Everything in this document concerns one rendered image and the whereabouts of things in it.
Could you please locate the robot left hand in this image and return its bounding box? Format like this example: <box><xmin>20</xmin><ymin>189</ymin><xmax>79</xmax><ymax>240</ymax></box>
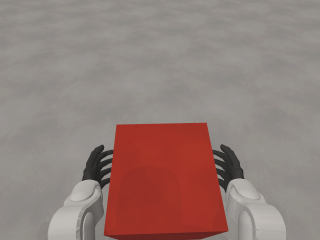
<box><xmin>82</xmin><ymin>144</ymin><xmax>114</xmax><ymax>189</ymax></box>

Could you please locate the robot right hand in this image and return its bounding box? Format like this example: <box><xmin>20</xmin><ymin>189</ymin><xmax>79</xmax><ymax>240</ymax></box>
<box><xmin>212</xmin><ymin>144</ymin><xmax>245</xmax><ymax>193</ymax></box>

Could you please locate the robot left forearm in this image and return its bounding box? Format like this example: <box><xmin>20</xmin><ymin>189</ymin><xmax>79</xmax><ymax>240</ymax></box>
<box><xmin>47</xmin><ymin>179</ymin><xmax>104</xmax><ymax>240</ymax></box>

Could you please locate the robot right forearm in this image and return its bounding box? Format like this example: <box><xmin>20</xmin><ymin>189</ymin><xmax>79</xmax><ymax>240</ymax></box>
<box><xmin>225</xmin><ymin>178</ymin><xmax>287</xmax><ymax>240</ymax></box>

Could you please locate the carton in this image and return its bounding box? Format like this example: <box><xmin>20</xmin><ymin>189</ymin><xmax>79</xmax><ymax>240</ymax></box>
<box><xmin>103</xmin><ymin>122</ymin><xmax>229</xmax><ymax>240</ymax></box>

